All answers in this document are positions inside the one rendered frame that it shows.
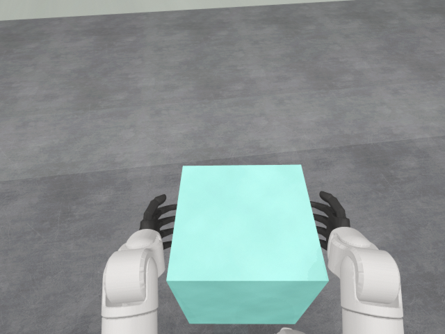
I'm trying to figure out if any robot right hand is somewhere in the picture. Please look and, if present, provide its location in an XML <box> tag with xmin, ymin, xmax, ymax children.
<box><xmin>310</xmin><ymin>191</ymin><xmax>350</xmax><ymax>251</ymax></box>

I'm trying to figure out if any right robot forearm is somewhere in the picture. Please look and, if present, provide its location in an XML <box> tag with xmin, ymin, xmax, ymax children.
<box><xmin>327</xmin><ymin>227</ymin><xmax>404</xmax><ymax>334</ymax></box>

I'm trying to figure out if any left robot forearm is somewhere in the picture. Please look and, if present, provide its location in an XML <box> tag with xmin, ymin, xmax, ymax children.
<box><xmin>102</xmin><ymin>229</ymin><xmax>165</xmax><ymax>334</ymax></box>

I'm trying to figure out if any robot left hand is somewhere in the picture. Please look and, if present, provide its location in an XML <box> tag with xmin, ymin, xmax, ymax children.
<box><xmin>139</xmin><ymin>194</ymin><xmax>177</xmax><ymax>249</ymax></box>

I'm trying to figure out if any carton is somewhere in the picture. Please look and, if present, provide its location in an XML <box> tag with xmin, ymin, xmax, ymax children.
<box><xmin>166</xmin><ymin>165</ymin><xmax>329</xmax><ymax>324</ymax></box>

